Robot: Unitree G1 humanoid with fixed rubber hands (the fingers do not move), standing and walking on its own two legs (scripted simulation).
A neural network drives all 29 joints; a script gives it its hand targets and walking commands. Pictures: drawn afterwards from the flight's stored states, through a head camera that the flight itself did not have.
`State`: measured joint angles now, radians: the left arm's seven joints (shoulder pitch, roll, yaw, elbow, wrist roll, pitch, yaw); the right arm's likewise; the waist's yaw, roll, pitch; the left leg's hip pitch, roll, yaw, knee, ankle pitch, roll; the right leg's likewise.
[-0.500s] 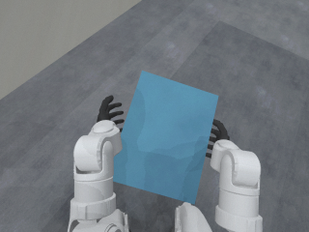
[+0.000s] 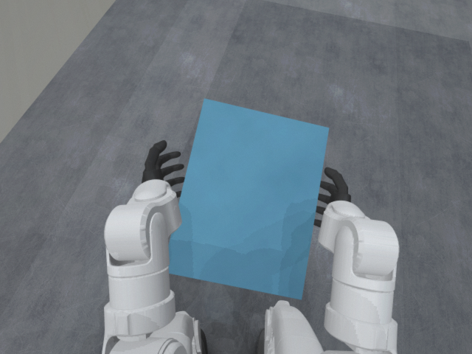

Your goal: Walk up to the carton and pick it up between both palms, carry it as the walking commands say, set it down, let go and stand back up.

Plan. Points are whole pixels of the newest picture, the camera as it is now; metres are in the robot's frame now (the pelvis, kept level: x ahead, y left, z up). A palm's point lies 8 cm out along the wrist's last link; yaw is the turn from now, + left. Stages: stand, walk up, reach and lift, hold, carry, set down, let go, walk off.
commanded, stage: carry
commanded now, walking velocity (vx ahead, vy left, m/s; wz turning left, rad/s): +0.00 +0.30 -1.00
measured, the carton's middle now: (240, 202) +0.37 +0.02 -0.06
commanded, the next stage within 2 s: none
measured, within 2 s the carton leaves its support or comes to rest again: neither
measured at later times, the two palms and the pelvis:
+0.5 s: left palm (263, 211) +0.30 -0.01 +0.07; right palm (439, 313) +0.19 -0.25 +0.04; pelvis -0.06 +0.00 +0.01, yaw -19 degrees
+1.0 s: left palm (378, 306) +0.19 -0.15 +0.08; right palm out of the picture +0.01 -0.35 +0.08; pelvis -0.12 -0.03 +0.00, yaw -37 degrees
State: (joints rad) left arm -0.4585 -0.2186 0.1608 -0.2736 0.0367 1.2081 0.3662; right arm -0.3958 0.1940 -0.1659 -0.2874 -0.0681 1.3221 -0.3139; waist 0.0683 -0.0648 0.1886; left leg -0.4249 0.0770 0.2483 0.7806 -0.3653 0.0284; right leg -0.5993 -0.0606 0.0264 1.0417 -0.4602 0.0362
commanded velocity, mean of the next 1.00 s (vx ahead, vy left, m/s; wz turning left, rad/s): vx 0.00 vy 0.16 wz -0.52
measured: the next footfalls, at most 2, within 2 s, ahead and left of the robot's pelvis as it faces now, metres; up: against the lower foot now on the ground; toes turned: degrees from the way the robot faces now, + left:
right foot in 0.22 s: +0.05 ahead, -0.12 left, +0.00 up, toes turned -14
left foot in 0.54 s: -0.02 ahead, +0.11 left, +0.00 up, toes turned -16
